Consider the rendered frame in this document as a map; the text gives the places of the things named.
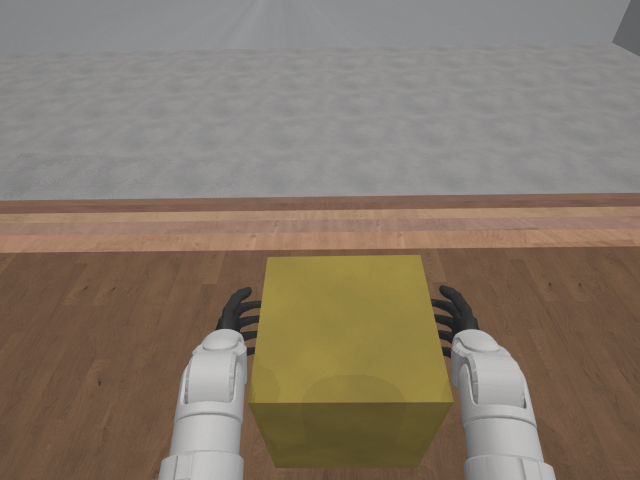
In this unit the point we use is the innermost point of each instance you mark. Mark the robot left hand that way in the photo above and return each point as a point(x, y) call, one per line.
point(234, 309)

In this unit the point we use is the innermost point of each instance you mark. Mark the robot right hand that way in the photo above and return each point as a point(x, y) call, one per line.
point(460, 311)

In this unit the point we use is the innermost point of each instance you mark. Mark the carton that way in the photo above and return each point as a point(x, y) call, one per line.
point(348, 369)

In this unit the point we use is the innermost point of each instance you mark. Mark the robot left forearm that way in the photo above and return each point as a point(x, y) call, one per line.
point(205, 442)

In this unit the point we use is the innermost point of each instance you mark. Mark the robot right forearm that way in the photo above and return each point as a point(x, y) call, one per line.
point(497, 414)

